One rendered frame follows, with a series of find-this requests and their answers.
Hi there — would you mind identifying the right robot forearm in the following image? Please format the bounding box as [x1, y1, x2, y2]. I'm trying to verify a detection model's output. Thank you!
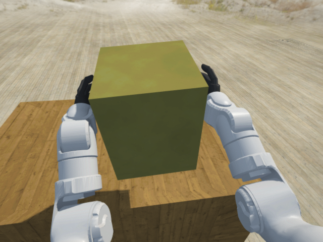
[204, 92, 301, 215]

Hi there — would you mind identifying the robot left hand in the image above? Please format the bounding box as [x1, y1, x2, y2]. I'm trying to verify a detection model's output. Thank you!
[74, 75, 93, 105]

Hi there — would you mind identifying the left robot forearm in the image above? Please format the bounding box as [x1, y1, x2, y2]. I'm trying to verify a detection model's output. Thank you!
[50, 103, 102, 242]

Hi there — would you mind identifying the robot left upper arm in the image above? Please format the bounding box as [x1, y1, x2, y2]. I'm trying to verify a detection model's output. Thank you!
[51, 201, 114, 242]

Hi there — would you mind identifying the carton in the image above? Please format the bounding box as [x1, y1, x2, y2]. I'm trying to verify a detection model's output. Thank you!
[88, 40, 209, 180]

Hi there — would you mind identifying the pedestal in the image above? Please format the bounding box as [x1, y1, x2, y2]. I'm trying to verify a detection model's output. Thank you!
[0, 99, 262, 242]

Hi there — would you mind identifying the robot right upper arm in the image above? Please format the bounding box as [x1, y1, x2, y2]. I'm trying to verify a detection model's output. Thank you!
[235, 178, 323, 242]

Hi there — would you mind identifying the robot right hand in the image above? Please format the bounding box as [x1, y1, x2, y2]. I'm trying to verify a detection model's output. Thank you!
[201, 64, 220, 94]

